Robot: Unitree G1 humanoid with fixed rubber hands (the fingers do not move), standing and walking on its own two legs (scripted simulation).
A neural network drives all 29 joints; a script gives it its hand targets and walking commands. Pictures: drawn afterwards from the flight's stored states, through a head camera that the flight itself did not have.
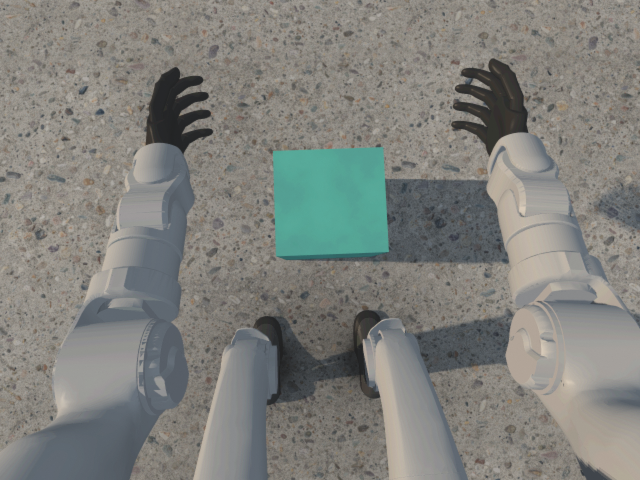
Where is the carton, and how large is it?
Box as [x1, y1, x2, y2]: [273, 147, 388, 259]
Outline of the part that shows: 382,147 273,151 276,256 285,259 371,256 388,251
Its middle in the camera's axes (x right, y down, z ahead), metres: +0.01 -0.06 +0.85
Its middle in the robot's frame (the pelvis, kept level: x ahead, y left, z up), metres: +0.47 -0.03 -0.51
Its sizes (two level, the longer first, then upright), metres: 0.210 0.200 0.250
